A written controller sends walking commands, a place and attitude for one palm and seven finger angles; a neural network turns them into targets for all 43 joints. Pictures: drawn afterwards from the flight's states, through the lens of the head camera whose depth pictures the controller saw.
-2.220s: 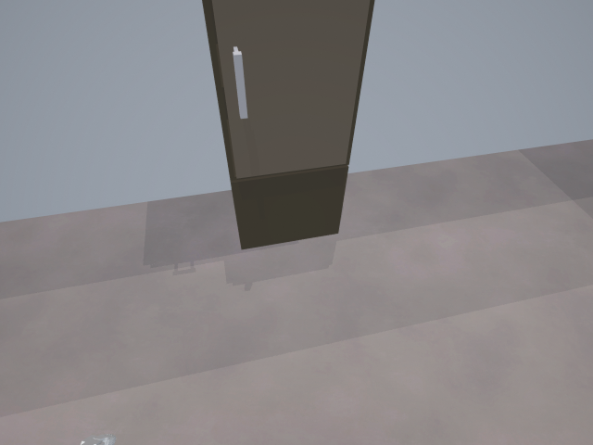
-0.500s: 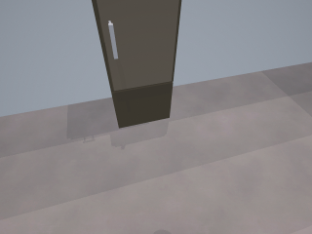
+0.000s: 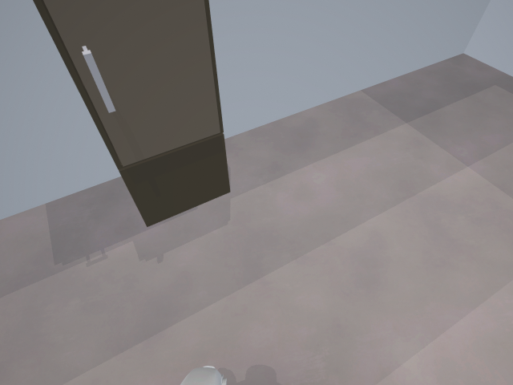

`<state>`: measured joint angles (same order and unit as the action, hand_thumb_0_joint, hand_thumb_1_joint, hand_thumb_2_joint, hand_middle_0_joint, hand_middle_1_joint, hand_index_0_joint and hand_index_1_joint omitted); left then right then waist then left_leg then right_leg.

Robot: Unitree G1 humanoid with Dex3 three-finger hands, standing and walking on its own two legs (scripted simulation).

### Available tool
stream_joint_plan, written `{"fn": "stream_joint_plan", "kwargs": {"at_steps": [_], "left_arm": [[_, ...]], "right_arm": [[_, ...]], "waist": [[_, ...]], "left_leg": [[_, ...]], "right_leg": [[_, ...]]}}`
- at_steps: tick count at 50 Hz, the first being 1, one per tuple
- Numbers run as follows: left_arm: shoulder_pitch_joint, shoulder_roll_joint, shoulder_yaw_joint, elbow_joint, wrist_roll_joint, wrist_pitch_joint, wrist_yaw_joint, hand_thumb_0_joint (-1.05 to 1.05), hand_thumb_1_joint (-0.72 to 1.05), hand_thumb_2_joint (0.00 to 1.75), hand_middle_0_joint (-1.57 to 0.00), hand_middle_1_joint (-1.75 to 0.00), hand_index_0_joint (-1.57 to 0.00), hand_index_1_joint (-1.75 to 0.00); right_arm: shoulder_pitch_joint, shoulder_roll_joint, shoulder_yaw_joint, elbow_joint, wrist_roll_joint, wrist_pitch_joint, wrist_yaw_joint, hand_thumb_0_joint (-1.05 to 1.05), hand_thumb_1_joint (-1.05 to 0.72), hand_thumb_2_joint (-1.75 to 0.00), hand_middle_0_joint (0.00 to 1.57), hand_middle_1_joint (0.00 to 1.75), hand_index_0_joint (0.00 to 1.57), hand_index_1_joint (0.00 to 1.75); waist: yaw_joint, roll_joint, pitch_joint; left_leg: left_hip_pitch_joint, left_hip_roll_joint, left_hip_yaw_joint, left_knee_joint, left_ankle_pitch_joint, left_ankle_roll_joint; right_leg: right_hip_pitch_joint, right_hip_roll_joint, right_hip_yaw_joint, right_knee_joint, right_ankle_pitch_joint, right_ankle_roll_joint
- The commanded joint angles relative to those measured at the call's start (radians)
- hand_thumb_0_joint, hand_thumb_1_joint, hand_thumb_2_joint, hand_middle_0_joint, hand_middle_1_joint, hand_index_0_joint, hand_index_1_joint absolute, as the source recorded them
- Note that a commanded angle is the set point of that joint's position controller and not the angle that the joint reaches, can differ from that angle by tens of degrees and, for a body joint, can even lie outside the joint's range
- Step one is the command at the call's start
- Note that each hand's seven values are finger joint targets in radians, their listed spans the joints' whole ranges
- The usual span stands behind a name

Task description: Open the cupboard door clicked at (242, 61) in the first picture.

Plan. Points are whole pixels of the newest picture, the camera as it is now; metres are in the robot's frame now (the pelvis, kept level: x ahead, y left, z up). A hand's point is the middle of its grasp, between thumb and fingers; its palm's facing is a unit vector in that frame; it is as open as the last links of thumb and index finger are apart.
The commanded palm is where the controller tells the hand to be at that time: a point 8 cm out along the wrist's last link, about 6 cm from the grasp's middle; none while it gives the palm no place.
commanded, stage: walk to a spot facing it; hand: left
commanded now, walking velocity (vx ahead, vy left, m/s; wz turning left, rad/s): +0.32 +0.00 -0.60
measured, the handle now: (98, 80) +0.84 +0.54 +0.00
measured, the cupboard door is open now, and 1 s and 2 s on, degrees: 0 0 0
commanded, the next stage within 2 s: none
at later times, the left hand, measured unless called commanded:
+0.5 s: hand (151, 297) +0.30 +0.26 -0.18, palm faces -0.28 -0.94 -0.19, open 7.4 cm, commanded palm none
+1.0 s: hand (211, 240) +0.45 +0.16 -0.18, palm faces -0.58 -0.78 -0.21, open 7.4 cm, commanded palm none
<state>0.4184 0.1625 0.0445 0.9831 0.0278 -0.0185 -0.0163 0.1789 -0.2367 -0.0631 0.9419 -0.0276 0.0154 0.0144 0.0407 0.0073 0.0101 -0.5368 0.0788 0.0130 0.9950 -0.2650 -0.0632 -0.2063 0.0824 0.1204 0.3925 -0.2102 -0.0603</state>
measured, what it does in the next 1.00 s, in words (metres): walks ahead, turning right: left foot, then right foot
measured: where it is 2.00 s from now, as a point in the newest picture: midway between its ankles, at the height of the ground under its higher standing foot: (249, 361)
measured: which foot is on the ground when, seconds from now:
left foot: up 0.00-0.18, down 0.20-0.72, up 0.74-1.00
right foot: down 0.00-0.20, up 0.22-0.70, down 0.72-1.00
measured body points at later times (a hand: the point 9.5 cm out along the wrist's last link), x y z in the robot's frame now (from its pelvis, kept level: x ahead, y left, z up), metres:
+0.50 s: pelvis +0.15 +0.09 +0.00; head +0.18 +0.12 +0.44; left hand +0.31 +0.31 -0.16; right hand +0.07 -0.15 -0.13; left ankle +0.10 +0.16 -0.75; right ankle +0.15 -0.07 -0.65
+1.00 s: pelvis +0.26 +0.06 -0.02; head +0.30 +0.05 +0.43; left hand +0.48 +0.20 -0.17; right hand +0.20 -0.19 -0.15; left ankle +0.37 +0.18 -0.71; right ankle +0.23 -0.05 -0.75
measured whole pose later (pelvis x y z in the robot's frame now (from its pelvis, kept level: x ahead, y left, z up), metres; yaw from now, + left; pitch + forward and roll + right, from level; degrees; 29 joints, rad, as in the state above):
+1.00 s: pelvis +0.26 +0.06 -0.02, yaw -37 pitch +0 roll +0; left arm 0.16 0.21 0.06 0.90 0.03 0.05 0.00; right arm 0.15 -0.17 -0.03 0.88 -0.02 0.02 -0.02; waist -0.01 -0.02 0.08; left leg -0.48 0.12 0.02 0.91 -0.41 -0.07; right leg -0.37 0.05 0.04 0.60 -0.24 -0.03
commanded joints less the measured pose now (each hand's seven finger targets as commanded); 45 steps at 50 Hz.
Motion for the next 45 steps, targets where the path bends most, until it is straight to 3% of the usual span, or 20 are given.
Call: {"fn": "stream_joint_plan", "kwargs": {"at_steps": [1,5,8,9,10,11,13,14,16,18,29,33,34,35,36,37,38,40,42,45], "left_arm": [[0.05,0.203,0.053,-0.054,-0.001,-0.029,0.017,0.0,0.9,0.9,-0.2,-0.3,-0.2,-0.3],[0.018,0.221,0.061,-0.061,0.003,-0.022,0.021,0.0,0.9,0.9,-0.2,-0.3,-0.2,-0.3],[-0.07,0.209,0.067,-0.087,-0.004,-0.015,0.02,0.0,0.9,0.9,-0.2,-0.3,-0.2,-0.3],[-0.07,0.161,0.064,-0.099,-0.01,-0.012,0.011,0.0,0.9,0.9,-0.2,-0.3,-0.2,-0.3],[-0.059,0.107,0.055,-0.121,-0.015,-0.016,-0.001,0.0,0.9,0.9,-0.2,-0.3,-0.2,-0.3],[-0.096,0.149,0.066,-0.126,-0.005,-0.02,-0.003,0.0,0.9,0.9,-0.2,-0.3,-0.2,-0.3],[-0.149,0.142,0.071,-0.102,0.007,-0.008,-0.02,0.0,0.9,0.9,-0.2,-0.3,-0.2,-0.3],[-0.123,0.131,0.066,-0.088,0.01,0.001,-0.029,0.0,0.9,0.9,-0.2,-0.3,-0.2,-0.3],[-0.093,0.098,0.059,-0.073,0.008,0.022,-0.03,0.0,0.9,0.9,-0.2,-0.3,-0.2,-0.3],[-0.101,0.087,0.053,-0.077,0.005,0.036,-0.028,0.0,0.9,0.9,-0.2,-0.3,-0.2,-0.3],[-0.389,0.077,0.033,-0.157,0.004,0.058,-0.024,0.0,0.9,0.9,-0.2,-0.3,-0.2,-0.3],[-0.297,0.119,0.042,-0.15,0.006,0.039,-0.012,0.0,0.9,0.9,-0.2,-0.3,-0.2,-0.3],[-0.219,0.151,0.049,-0.132,0.01,0.025,-0.007,0.0,0.9,0.9,-0.2,-0.3,-0.2,-0.3],[-0.082,0.22,0.065,-0.1,0.012,0.012,0.001,0.0,0.9,0.9,-0.2,-0.3,-0.2,-0.3],[0.009,0.322,0.082,-0.084,-0.006,0.003,0.018,0.0,0.9,0.9,-0.2,-0.3,-0.2,-0.3],[-0.003,0.334,0.081,-0.081,-0.029,0.012,0.032,0.0,0.9,0.9,-0.2,-0.3,-0.2,-0.3],[-0.078,0.319,0.081,-0.111,-0.026,0.017,0.037,0.0,0.9,0.9,-0.2,-0.3,-0.2,-0.3],[-0.232,0.237,0.06,-0.155,-0.022,0.027,0.049,0.0,0.9,0.9,-0.2,-0.3,-0.2,-0.3],[-0.298,0.226,0.055,-0.167,-0.008,0.025,0.047,0.0,0.9,0.9,-0.2,-0.3,-0.2,-0.3],[-0.306,0.233,0.059,-0.167,0.001,0.029,0.034,0.0,0.9,0.9,-0.2,-0.3,-0.2,-0.3]], "right_arm": [[-0.129,-0.051,-0.012,-0.134,0.006,-0.049,-0.003,0.0,-0.9,-0.9,0.2,0.3,0.2,0.3],[-0.132,-0.047,-0.009,-0.151,0.016,-0.064,-0.007,0.0,-0.9,-0.9,0.2,0.3,0.2,0.3],[0.051,-0.084,-0.015,-0.097,0.022,-0.083,-0.027,0.0,-0.9,-0.9,0.2,0.3,0.2,0.3],[0.189,-0.168,-0.036,-0.059,0.018,-0.087,-0.041,0.0,-0.9,-0.9,0.2,0.3,0.2,0.3],[0.294,-0.266,-0.053,-0.041,0.002,-0.084,-0.042,0.0,-0.9,-0.9,0.2,0.3,0.2,0.3],[0.252,-0.233,-0.041,-0.058,0.003,-0.074,-0.038,0.0,-0.9,-0.9,0.2,0.3,0.2,0.3],[0.147,-0.118,-0.009,-0.064,0.005,-0.081,-0.039,0.0,-0.9,-0.9,0.2,0.3,0.2,0.3],[0.11,-0.081,0.007,-0.064,0.01,-0.089,-0.042,0.0,-0.9,-0.9,0.2,0.3,0.2,0.3],[0.141,-0.059,0.015,-0.04,0.01,-0.1,-0.051,0.0,-0.9,-0.9,0.2,0.3,0.2,0.3],[0.171,-0.062,0.016,-0.017,0.012,-0.1,-0.057,0.0,-0.9,-0.9,0.2,0.3,0.2,0.3],[0.28,-0.077,0.003,0.054,0.0,-0.063,-0.062,0.0,-0.9,-0.9,0.2,0.3,0.2,0.3],[0.259,-0.126,-0.014,0.037,0.006,-0.052,-0.054,0.0,-0.9,-0.9,0.2,0.3,0.2,0.3],[0.261,-0.13,-0.015,0.026,0.013,-0.049,-0.048,0.0,-0.9,-0.9,0.2,0.3,0.2,0.3],[0.234,-0.121,-0.012,-0.001,0.028,-0.045,-0.039,0.0,-0.9,-0.9,0.2,0.3,0.2,0.3],[0.216,-0.05,-0.002,-0.05,0.04,-0.046,-0.038,0.0,-0.9,-0.9,0.2,0.3,0.2,0.3],[0.148,-0.065,-0.004,-0.073,0.028,-0.047,-0.054,0.0,-0.9,-0.9,0.2,0.3,0.2,0.3],[0.142,-0.046,-0.003,-0.087,0.026,-0.041,-0.051,0.0,-0.9,-0.9,0.2,0.3,0.2,0.3],[0.105,-0.057,-0.003,-0.07,0.013,-0.01,-0.049,0.0,-0.9,-0.9,0.2,0.3,0.2,0.3],[0.159,-0.031,0.002,-0.047,0.008,0.015,-0.048,0.0,-0.9,-0.9,0.2,0.3,0.2,0.3],[0.173,-0.014,0.002,-0.053,0.008,0.016,-0.041,0.0,-0.9,-0.9,0.2,0.3,0.2,0.3]], "waist": [[0.025,-0.141,0.011],[0.02,-0.166,0.009],[-0.068,-0.113,-0.033],[-0.123,0.105,-0.108],[-0.142,0.351,-0.13],[-0.13,0.241,-0.055],[-0.068,0.119,0.112],[-0.035,0.109,0.113],[-0.018,0.135,0.075],[-0.017,0.142,0.035],[-0.083,0.126,0.087],[-0.025,0.148,-0.008],[0.015,0.116,-0.057],[0.087,0.025,-0.15],[0.09,-0.171,-0.269],[0.084,-0.064,-0.261],[0.048,-0.097,-0.252],[-0.022,-0.031,-0.084],[-0.08,-0.042,-0.034],[-0.089,-0.102,-0.04]], "left_leg": [[-0.09,-0.013,0.005,-0.12,-0.013,0.0],[0.04,-0.044,0.006,-0.29,-0.074,0.014],[0.459,-0.05,0.0,-0.561,0.009,0.028],[0.711,0.11,-0.155,-0.635,-0.122,0.06],[0.774,0.393,-0.491,-0.759,-0.3,0.151],[0.607,0.448,-0.553,-0.825,-0.427,0.204],[0.397,0.335,-0.354,-0.841,-0.248,0.173],[0.375,0.294,-0.231,-0.814,-0.055,0.149],[0.398,0.234,-0.04,-0.743,0.396,0.111],[0.455,0.215,0.057,-0.691,0.61,0.113],[0.59,0.249,0.188,-0.603,0.841,0.16],[0.586,0.263,0.246,-0.373,1.066,0.14],[0.485,0.253,0.245,-0.213,1.018,0.109],[0.266,0.211,0.273,0.07,0.692,0.057],[-0.048,-0.004,0.227,0.427,-0.338,-0.019],[-0.076,0.017,0.031,0.456,-0.373,0.004],[-0.103,0.045,-0.013,0.455,-0.31,0.002],[-0.014,0.086,-0.012,0.318,-0.209,-0.01],[0.076,0.07,0.009,0.198,-0.188,-0.019],[0.137,0.032,0.04,0.038,-0.129,-0.016]], "right_leg": [[0.089,-0.244,0.33,-0.173,-0.136,-0.135],[0.059,-0.244,0.352,-0.119,-0.048,-0.133],[-0.174,-0.149,0.276,0.059,-0.027,-0.069],[-0.348,-0.05,0.168,0.275,-0.117,-0.028],[-0.534,0.03,-0.017,0.584,-0.382,0.035],[-0.54,-0.05,-0.037,0.717,-0.348,0.04],[-0.532,-0.127,-0.063,0.829,-0.181,0.054],[-0.499,-0.147,-0.083,0.824,-0.126,0.066],[-0.456,-0.142,-0.107,0.842,-0.067,0.087],[-0.463,-0.134,-0.131,0.834,-0.051,0.093],[-0.442,-0.115,-0.25,0.461,-0.035,0.071],[-0.2,-0.052,-0.283,0.304,-0.082,0.02],[-0.02,-0.046,-0.276,0.209,-0.02,0.005],[0.269,-0.181,-0.133,0.128,0.287,-0.057],[0.473,-0.509,0.375,0.118,0.898,-0.23],[0.43,-0.513,0.295,0.111,1.014,-0.276],[0.393,-0.472,0.271,0.096,0.822,-0.252],[0.062,-0.385,0.158,-0.005,0.508,-0.181],[-0.121,-0.33,0.093,-0.036,0.395,-0.144],[-0.2,-0.259,0.091,-0.043,0.2,-0.119]]}}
